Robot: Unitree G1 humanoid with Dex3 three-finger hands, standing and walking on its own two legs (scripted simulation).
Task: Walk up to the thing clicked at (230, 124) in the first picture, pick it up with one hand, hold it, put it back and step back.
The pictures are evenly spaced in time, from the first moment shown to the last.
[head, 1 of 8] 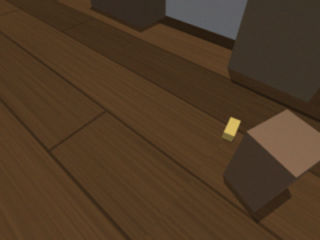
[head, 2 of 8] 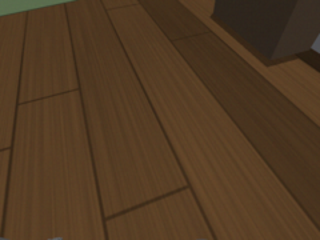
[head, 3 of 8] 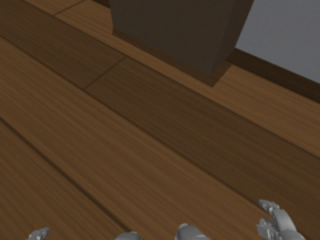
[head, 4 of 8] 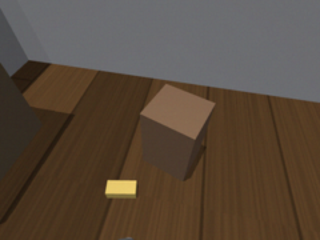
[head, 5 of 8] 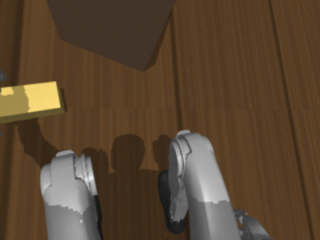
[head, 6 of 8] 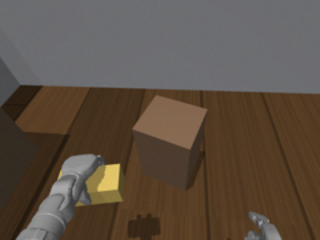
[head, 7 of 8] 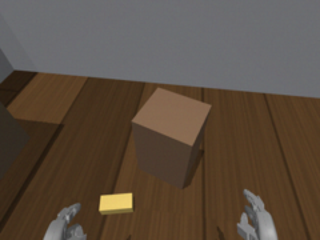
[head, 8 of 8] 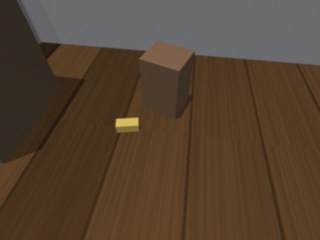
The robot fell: no
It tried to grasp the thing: yes
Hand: left
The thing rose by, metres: 0.66
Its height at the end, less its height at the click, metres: +0.00
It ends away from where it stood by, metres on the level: 0.01
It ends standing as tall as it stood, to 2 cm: yes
